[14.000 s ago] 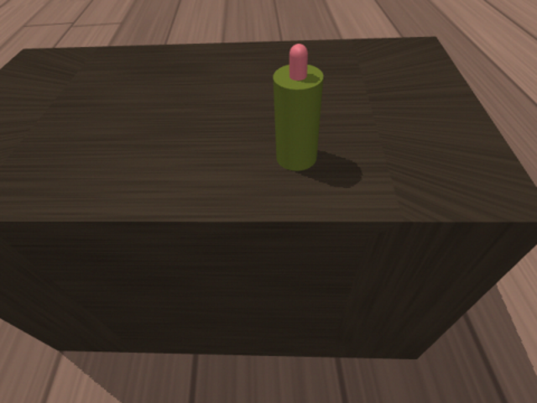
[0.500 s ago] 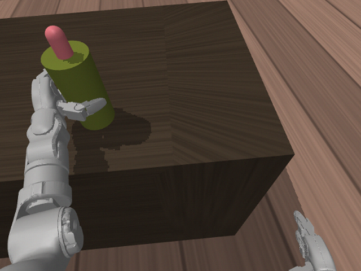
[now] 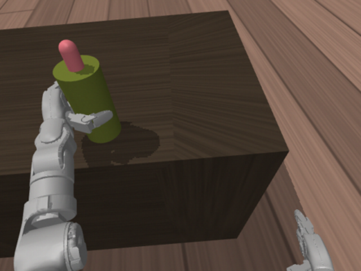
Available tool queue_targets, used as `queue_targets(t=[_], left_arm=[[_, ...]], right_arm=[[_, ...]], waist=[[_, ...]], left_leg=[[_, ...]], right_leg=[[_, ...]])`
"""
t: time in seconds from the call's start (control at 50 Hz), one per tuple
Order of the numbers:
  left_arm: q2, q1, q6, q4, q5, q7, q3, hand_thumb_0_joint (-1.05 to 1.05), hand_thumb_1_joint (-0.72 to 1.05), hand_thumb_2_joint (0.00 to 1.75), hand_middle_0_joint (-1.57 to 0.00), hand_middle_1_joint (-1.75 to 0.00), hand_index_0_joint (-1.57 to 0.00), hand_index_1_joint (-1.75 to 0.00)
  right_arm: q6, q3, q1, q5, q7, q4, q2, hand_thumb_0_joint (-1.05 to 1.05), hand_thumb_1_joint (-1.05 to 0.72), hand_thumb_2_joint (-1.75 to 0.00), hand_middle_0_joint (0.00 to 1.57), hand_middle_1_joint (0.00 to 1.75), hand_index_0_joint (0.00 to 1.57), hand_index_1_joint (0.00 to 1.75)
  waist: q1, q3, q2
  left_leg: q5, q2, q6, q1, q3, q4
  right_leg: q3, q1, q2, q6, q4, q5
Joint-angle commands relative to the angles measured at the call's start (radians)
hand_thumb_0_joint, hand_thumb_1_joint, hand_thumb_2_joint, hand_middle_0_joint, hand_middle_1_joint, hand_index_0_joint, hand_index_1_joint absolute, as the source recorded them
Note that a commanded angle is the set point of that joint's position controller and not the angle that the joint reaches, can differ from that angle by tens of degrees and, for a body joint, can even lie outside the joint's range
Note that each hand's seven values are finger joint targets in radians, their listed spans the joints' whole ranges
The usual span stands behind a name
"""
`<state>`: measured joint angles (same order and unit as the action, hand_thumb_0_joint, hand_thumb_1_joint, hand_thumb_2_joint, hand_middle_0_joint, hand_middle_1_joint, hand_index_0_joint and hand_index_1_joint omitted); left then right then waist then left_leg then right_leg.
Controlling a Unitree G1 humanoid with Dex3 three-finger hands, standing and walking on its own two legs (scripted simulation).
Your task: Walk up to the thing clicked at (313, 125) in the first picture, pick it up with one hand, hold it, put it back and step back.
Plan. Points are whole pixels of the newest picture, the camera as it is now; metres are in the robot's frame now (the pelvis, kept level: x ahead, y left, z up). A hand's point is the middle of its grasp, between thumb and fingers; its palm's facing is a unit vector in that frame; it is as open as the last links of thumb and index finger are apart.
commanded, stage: settle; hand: left
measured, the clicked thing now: (88, 94) +0.45 +0.20 +0.17
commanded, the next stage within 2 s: lift in 0.20 s
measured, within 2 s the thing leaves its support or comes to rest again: neither
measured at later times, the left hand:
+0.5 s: hand (80, 102) +0.40 +0.19 +0.19, palm faces +0.21 -0.98 -0.04, open 11.4 cm
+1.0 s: hand (46, 78) +0.36 +0.19 +0.28, palm faces +0.21 -0.98 -0.06, open 11.4 cm
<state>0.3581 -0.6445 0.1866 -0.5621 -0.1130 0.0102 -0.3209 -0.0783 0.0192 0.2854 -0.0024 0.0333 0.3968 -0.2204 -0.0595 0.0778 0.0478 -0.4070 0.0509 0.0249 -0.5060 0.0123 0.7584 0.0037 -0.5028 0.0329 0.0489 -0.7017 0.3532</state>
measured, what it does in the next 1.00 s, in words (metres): stands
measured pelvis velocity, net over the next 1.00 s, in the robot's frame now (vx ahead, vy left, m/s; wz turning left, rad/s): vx -0.03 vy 0.00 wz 0.03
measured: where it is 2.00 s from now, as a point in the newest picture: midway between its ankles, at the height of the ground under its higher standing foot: outside the picture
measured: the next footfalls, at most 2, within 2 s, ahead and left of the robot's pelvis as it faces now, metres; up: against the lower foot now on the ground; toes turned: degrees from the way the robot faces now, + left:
none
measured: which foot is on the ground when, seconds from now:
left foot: down 0.00-1.00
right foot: down 0.00-1.00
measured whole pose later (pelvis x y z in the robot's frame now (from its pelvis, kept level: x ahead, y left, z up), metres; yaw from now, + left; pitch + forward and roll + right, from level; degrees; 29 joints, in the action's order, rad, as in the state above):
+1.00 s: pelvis -0.03 +0.00 +0.01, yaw +2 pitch +0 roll -1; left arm 0.36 -0.69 0.58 -0.24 -0.18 0.00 -0.28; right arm -0.29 0.02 0.27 0.02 0.09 0.61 -0.20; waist 0.01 0.08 0.08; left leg -0.33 0.03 0.02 -0.33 0.03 0.66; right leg -0.01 -0.33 0.06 0.05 -0.63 0.30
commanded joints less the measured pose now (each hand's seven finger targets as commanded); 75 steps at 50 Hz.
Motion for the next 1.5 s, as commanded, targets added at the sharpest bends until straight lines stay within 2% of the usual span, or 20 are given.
queue_targets(t=[0.0,0.04,0.1,0.18,0.2,0.24,0.26,0.34,0.42,0.46,0.48,0.56,0.74,0.78,0.84,0.88,0.9,1.0,1.26,1.48], left_arm=[[0.396,-0.759,-0.156,0.554,-0.042,0.015,-0.112,0.00,-0.06,1.39,-1.25,-1.44,-1.25,-1.47],[0.360,-0.635,-0.134,0.409,-0.055,0.009,-0.126,0.00,-0.08,1.39,-1.24,-1.45,-1.25,-1.47],[0.337,-0.830,-0.132,0.518,-0.072,0.003,-0.086,0.00,-0.02,1.40,-1.22,-1.45,-1.24,-1.47],[0.312,-0.755,-0.093,0.306,-0.038,0.015,-0.058,0.00,0.00,1.42,-1.24,-1.46,-1.25,-1.48],[0.334,-0.826,-0.098,0.375,-0.037,0.014,-0.059,0.00,-0.01,1.41,-1.24,-1.46,-1.25,-1.48],[0.336,-0.821,-0.097,0.290,-0.043,0.004,-0.062,0.00,-0.01,1.39,-1.21,-1.44,-1.23,-1.46],[0.303,-0.853,-0.101,0.310,-0.046,-0.002,-0.034,0.00,-0.01,1.39,-1.21,-1.44,-1.23,-1.45],[0.345,-0.833,-0.097,0.250,-0.050,-0.006,-0.066,0.00,0.03,1.33,-1.22,-1.43,-1.25,-1.43],[0.345,-0.859,-0.112,0.344,-0.056,0.000,-0.059,0.00,0.03,1.34,-1.20,-1.42,-1.23,-1.42],[0.377,-0.835,-0.111,0.361,-0.058,0.005,-0.086,0.00,0.02,1.34,-1.21,-1.42,-1.24,-1.42],[0.334,-0.870,-0.112,0.412,-0.058,0.006,-0.055,0.00,0.02,1.34,-1.20,-1.42,-1.23,-1.42],[0.332,-0.861,-0.079,0.522,-0.059,0.025,-0.051,0.00,-0.02,1.34,-1.20,-1.42,-1.23,-1.43],[0.335,-0.766,0.064,0.715,-0.084,0.030,-0.094,0.00,-0.05,1.35,-1.20,-1.42,-1.22,-1.44],[0.305,-0.743,0.113,0.712,-0.093,0.018,-0.077,0.00,-0.07,1.35,-1.19,-1.43,-1.21,-1.44],[0.296,-0.730,0.186,0.696,-0.093,0.010,-0.070,0.00,-0.06,1.35,-1.19,-1.42,-1.22,-1.44],[0.297,-0.701,0.229,0.635,-0.101,0.003,-0.096,0.00,-0.05,1.34,-1.20,-1.42,-1.22,-1.44],[0.248,-0.743,0.249,0.689,-0.099,-0.005,-0.039,0.00,-0.05,1.35,-1.21,-1.44,-1.23,-1.45],[0.261,-0.748,0.334,0.704,-0.104,-0.027,-0.055,0.00,-0.05,1.32,-1.21,-1.42,-1.23,-1.43],[0.340,-0.759,0.432,0.908,-0.127,-0.003,-0.146,0.00,-0.08,1.27,-1.13,-1.36,-1.15,-1.37],[0.293,-0.740,0.506,0.887,-0.136,-0.022,-0.096,0.00,-0.06,1.27,-1.15,-1.38,-1.18,-1.39]], right_arm=[[-0.081,0.052,0.010,0.005,0.016,-0.125,-0.092,0.00,0.53,-0.06,0.05,0.05,0.05,0.05],[-0.085,0.063,-0.026,0.006,0.025,-0.113,-0.121,0.00,0.53,-0.06,0.05,0.05,0.05,0.05],[-0.103,0.031,-0.061,0.012,0.035,-0.078,-0.067,0.00,0.55,-0.05,0.05,0.05,0.05,0.05],[-0.130,0.016,-0.142,0.015,0.043,-0.112,-0.094,0.00,0.56,-0.05,0.05,0.05,0.05,0.05],[-0.133,0.012,-0.144,0.018,0.044,-0.091,-0.076,0.00,0.56,-0.05,0.05,0.05,0.05,0.05],[-0.143,0.042,-0.104,0.017,0.049,-0.069,-0.109,0.00,0.56,-0.05,0.05,0.05,0.05,0.05],[-0.153,0.020,-0.097,0.018,0.046,-0.070,-0.086,0.00,0.56,-0.05,0.05,0.05,0.05,0.05],[-0.174,0.042,-0.083,0.022,0.047,-0.112,-0.121,0.00,0.55,-0.05,0.05,0.05,0.05,0.05],[-0.194,0.018,-0.056,0.028,0.044,-0.114,-0.078,0.00,0.55,-0.05,0.05,0.05,0.05,0.05],[-0.202,0.045,-0.063,0.027,0.047,-0.106,-0.103,0.00,0.55,-0.05,0.05,0.05,0.05,0.05],[-0.208,0.035,-0.067,0.026,0.045,-0.107,-0.085,0.00,0.55,-0.06,0.05,0.05,0.05,0.05],[-0.226,0.026,-0.074,0.024,0.049,-0.086,-0.067,0.00,0.54,-0.06,0.05,0.05,0.05,0.05],[-0.261,0.057,-0.107,0.022,0.068,-0.029,-0.087,0.00,0.53,-0.06,0.05,0.05,0.05,0.05],[-0.265,0.045,-0.074,0.021,0.074,0.006,-0.076,0.00,0.53,-0.06,0.05,0.05,0.05,0.05],[-0.273,0.035,-0.091,0.024,0.075,0.063,-0.061,0.00,0.54,-0.06,0.05,0.05,0.05,0.05],[-0.280,0.042,-0.137,0.026,0.074,0.023,-0.085,0.00,0.54,-0.06,0.05,0.05,0.05,0.05],[-0.278,0.050,-0.114,0.027,0.072,0.065,-0.077,0.00,0.55,-0.05,0.05,0.05,0.05,0.05],[-0.291,0.039,-0.102,0.035,0.062,0.061,-0.080,0.00,0.55,-0.05,0.05,0.05,0.05,0.05],[-0.321,0.069,-0.157,0.043,0.046,0.064,-0.093,0.00,0.54,-0.06,0.05,0.05,0.05,0.05],[-0.348,0.045,-0.189,0.050,0.054,0.090,-0.071,0.00,0.54,-0.05,0.05,0.05,0.05,0.05]], waist=[[-0.009,0.609,0.162],[-0.005,0.506,0.023],[-0.015,0.497,0.122],[-0.010,0.408,0.034],[-0.001,0.424,0.071],[-0.019,0.393,0.059],[-0.024,0.403,0.054],[-0.011,0.434,0.031],[0.012,0.415,0.056],[0.021,0.420,0.067],[0.013,0.435,0.073],[0.022,0.436,0.111],[0.046,0.445,0.073],[0.028,0.415,0.033],[0.045,0.360,0.046],[0.041,0.321,0.000],[0.032,0.335,0.040],[0.044,0.349,0.009],[0.079,0.375,0.045],[0.072,0.312,0.019]], left_leg=[[0.712,-0.019,0.002,0.371,-0.007,-0.029],[0.529,-0.035,-0.017,0.230,-0.021,-0.068],[0.385,-0.040,-0.016,0.268,-0.029,-0.094],[0.255,-0.042,-0.025,0.218,-0.031,-0.134],[0.235,-0.043,-0.023,0.223,-0.031,-0.136],[0.183,-0.041,-0.022,0.238,-0.026,-0.149],[0.185,-0.040,-0.023,0.241,-0.024,-0.151],[0.199,-0.040,-0.024,0.262,-0.027,-0.153],[0.213,-0.049,-0.022,0.246,-0.031,-0.154],[0.217,-0.048,-0.020,0.253,-0.030,-0.158],[0.228,-0.046,-0.018,0.263,-0.030,-0.157],[0.249,-0.046,-0.013,0.281,-0.029,-0.161],[0.348,-0.046,-0.012,0.328,-0.021,-0.168],[0.354,-0.047,-0.020,0.335,-0.023,-0.169],[0.342,-0.053,-0.019,0.322,-0.026,-0.182],[0.347,-0.056,-0.023,0.310,-0.031,-0.185],[0.347,-0.058,-0.022,0.331,-0.032,-0.187],[0.377,-0.062,-0.025,0.363,-0.026,-0.187],[0.351,-0.072,-0.024,0.341,-0.024,-0.190],[0.217,-0.080,-0.028,0.310,-0.025,-0.213]], right_leg=[[-0.061,0.191,-0.039,-0.047,0.018,-0.539],[-0.043,0.261,-0.029,-0.042,0.032,-0.508],[-0.044,0.180,-0.028,-0.042,0.064,-0.366],[-0.044,0.164,-0.029,-0.041,0.100,-0.242],[-0.044,0.164,-0.027,-0.043,0.103,-0.223],[-0.052,0.132,-0.031,-0.040,0.117,-0.174],[-0.054,0.140,-0.030,-0.040,0.116,-0.177],[-0.057,0.164,-0.031,-0.036,0.123,-0.184],[-0.057,0.185,-0.025,-0.038,0.127,-0.191],[-0.056,0.198,-0.024,-0.039,0.129,-0.190],[-0.057,0.199,-0.024,-0.040,0.123,-0.207],[-0.061,0.221,-0.026,-0.044,0.128,-0.218],[-0.079,0.288,-0.034,-0.037,0.134,-0.293],[-0.078,0.272,-0.033,-0.031,0.139,-0.306],[-0.080,0.253,-0.030,-0.034,0.145,-0.293],[-0.080,0.251,-0.028,-0.028,0.153,-0.302],[-0.079,0.238,-0.027,-0.032,0.149,-0.306],[-0.091,0.241,-0.025,-0.029,0.152,-0.316],[-0.083,0.270,-0.018,-0.031,0.154,-0.291],[-0.085,0.229,-0.021,-0.028,0.179,-0.173]])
